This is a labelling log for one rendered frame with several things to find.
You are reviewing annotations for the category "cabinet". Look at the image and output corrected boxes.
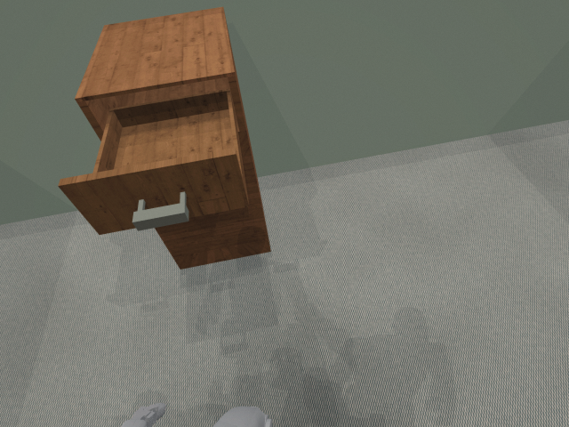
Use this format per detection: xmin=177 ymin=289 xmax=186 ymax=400
xmin=75 ymin=7 xmax=271 ymax=270

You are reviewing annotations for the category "drawer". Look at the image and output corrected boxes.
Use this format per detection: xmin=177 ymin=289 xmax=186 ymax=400
xmin=58 ymin=89 xmax=249 ymax=235

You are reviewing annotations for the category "left robot thigh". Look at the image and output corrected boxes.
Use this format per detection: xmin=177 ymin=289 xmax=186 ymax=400
xmin=213 ymin=407 xmax=272 ymax=427

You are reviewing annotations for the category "left robot hand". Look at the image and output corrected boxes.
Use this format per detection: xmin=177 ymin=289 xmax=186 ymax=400
xmin=121 ymin=403 xmax=166 ymax=427

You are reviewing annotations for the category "handle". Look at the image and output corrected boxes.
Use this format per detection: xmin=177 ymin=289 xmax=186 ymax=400
xmin=132 ymin=191 xmax=188 ymax=231

